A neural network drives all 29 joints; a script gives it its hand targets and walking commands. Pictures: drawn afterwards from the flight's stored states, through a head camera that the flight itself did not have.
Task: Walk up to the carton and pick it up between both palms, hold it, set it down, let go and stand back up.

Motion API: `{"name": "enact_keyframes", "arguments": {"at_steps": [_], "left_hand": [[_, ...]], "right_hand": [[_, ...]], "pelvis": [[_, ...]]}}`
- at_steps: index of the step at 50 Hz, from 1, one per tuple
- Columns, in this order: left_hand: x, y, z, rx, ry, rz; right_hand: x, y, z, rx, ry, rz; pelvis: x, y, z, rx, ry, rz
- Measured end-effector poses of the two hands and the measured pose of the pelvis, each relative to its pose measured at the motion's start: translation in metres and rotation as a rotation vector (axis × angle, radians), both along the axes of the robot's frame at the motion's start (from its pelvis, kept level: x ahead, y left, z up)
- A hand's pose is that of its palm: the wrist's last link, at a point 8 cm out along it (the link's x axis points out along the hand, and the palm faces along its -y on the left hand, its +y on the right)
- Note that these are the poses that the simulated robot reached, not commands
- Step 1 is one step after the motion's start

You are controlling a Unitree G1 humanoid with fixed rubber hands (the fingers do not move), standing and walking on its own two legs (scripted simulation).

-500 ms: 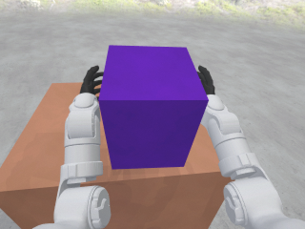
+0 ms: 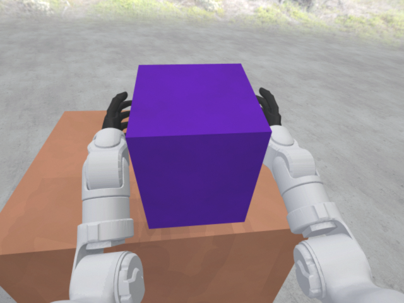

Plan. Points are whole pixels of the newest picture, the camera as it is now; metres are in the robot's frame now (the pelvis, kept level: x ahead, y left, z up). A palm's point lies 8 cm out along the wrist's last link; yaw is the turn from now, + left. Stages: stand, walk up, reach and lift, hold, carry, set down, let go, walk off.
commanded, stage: hold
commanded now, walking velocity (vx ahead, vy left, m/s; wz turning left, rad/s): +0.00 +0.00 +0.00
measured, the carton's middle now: (194, 147) +0.36 +0.00 +0.18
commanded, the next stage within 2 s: none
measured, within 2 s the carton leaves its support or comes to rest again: neither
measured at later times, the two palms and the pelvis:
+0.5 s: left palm (108, 134) +0.35 +0.15 +0.22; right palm (265, 119) +0.36 -0.14 +0.25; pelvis +0.00 -0.01 +0.00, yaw +0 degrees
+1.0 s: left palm (110, 128) +0.35 +0.15 +0.23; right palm (266, 123) +0.36 -0.14 +0.24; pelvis +0.00 +0.00 +0.00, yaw -1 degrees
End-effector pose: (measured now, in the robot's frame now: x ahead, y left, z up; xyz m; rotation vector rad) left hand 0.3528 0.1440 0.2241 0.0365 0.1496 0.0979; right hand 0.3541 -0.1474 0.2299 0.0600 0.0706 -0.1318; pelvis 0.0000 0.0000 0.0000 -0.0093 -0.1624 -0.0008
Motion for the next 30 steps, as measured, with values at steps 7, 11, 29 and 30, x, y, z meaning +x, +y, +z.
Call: {"name": "enact_keyframes", "arguments": {"at_steps": [7, 11, 29, 30], "left_hand": [[0.001, -0.007, 0.005, 0.02, 0.002, -0.006], [0.0, -0.005, 0.006, 0.009, 0.0, -0.001], [0.001, 0.007, -0.003, -0.027, 0.007, -0.002], [0.001, 0.005, -0.004, -0.023, 0.009, -0.004]], "right_hand": [[-0.003, -0.007, -0.007, 0.007, 0.002, -0.008], [-0.002, -0.005, -0.004, -0.007, 0.0, -0.003], [0.002, 0.007, 0.013, -0.034, 0.008, 0.003], [0.002, 0.006, 0.01, -0.027, 0.01, 0.001]], "pelvis": [[-0.003, 0.002, 0.0, 0.003, 0.006, -0.011], [-0.003, 0.0, 0.0, 0.005, 0.01, -0.018], [-0.001, -0.004, 0.0, 0.0, 0.006, 0.003], [-0.001, -0.003, 0.0, -0.001, 0.007, 0.004]]}}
